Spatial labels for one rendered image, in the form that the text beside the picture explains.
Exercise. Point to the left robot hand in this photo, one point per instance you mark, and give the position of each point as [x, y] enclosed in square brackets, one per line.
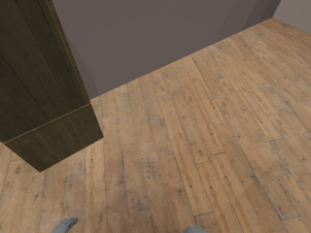
[65, 225]

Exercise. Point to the cupboard door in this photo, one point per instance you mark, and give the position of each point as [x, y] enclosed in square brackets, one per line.
[37, 80]

